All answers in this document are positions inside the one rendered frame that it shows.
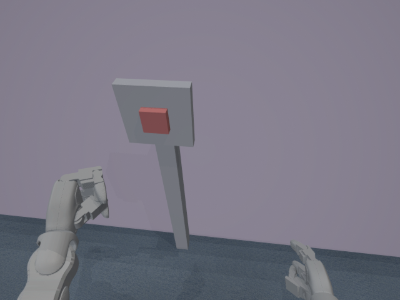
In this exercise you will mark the button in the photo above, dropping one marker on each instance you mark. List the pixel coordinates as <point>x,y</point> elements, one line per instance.
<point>154,120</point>

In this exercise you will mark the left robot hand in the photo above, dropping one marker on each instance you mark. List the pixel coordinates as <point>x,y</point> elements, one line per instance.
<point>66,198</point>

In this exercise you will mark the panel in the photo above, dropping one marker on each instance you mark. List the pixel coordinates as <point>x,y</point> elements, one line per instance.
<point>177,97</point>

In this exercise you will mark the left robot forearm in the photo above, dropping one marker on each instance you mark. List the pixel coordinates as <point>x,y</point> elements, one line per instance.
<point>52,267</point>

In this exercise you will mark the right robot hand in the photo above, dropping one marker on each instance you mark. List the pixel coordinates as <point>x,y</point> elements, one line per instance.
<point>313,277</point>

